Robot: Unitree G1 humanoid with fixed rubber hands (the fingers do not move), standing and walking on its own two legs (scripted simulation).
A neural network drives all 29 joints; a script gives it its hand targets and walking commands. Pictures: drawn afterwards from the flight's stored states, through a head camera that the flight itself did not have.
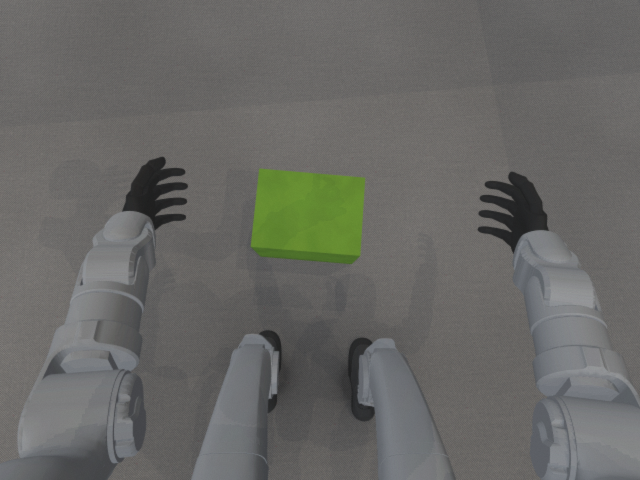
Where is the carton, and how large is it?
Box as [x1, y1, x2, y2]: [251, 169, 364, 263]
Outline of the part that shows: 259,169 251,239 251,247 261,256 351,263 359,256 364,178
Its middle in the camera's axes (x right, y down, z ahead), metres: -0.03 -0.06 +0.98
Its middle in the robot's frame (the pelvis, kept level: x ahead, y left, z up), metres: +0.51 +0.03 -0.59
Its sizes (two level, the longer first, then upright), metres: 0.251 0.187 0.184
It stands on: the floor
